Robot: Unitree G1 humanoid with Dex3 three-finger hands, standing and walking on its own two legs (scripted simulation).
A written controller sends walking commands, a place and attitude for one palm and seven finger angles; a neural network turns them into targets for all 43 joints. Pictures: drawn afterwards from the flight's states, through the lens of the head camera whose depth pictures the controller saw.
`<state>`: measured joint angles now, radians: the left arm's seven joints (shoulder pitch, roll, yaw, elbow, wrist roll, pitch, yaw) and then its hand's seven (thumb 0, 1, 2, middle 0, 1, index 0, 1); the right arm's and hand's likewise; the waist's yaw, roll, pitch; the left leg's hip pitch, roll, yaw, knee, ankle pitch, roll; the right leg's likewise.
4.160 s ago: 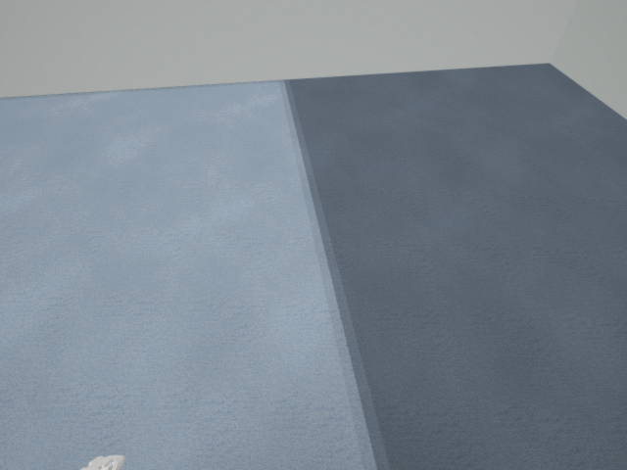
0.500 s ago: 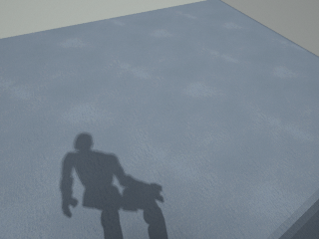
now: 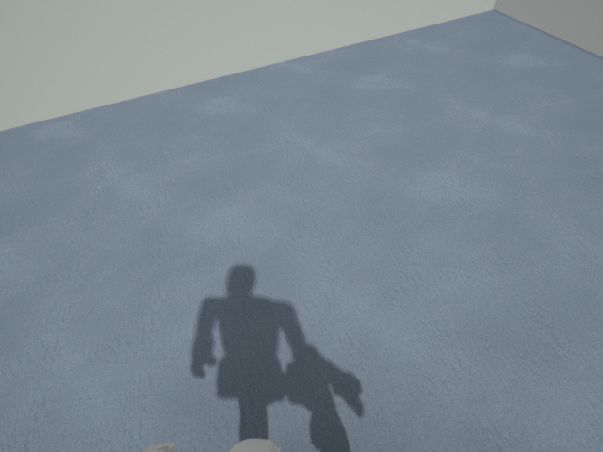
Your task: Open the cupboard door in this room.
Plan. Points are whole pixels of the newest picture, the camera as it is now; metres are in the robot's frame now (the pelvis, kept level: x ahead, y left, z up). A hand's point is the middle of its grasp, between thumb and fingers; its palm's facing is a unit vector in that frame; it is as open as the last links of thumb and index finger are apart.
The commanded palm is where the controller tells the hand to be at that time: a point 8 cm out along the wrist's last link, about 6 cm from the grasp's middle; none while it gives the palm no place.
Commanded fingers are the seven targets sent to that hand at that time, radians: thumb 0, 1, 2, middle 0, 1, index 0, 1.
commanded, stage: turn or walk to find it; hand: left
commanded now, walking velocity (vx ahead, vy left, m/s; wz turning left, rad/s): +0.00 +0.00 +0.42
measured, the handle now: out of the picture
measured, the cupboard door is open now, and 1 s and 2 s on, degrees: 0 0 0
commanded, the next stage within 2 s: none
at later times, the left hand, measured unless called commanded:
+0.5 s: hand out of the picture -0.02 +0.26 -0.17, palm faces +0.26 -0.93 -0.26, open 7.4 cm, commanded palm none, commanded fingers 0.00 0.90 0.90 -0.20 -0.30 -0.20 -0.30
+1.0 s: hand out of the picture -0.06 +0.19 -0.16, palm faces +0.46 -0.85 -0.25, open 7.4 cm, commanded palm none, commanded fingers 0.00 0.90 0.90 -0.20 -0.30 -0.20 -0.30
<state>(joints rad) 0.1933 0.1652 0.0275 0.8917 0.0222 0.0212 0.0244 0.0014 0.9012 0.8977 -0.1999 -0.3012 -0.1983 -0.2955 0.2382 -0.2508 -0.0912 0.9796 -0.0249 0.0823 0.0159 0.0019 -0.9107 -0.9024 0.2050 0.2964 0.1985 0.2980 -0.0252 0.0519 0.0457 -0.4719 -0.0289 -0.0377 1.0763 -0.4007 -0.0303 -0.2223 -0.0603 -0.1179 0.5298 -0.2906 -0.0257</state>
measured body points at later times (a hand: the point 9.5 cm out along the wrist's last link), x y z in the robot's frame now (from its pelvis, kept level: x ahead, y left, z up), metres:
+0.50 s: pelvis -0.02 +0.03 +0.00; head +0.01 +0.05 +0.45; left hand -0.04 +0.30 -0.15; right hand +0.12 -0.19 -0.14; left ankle -0.04 +0.14 -0.74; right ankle -0.01 -0.11 -0.68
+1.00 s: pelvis -0.03 +0.00 +0.00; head +0.01 +0.00 +0.45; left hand -0.09 +0.24 -0.14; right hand +0.14 -0.21 -0.15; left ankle -0.11 +0.12 -0.69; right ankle +0.02 -0.10 -0.74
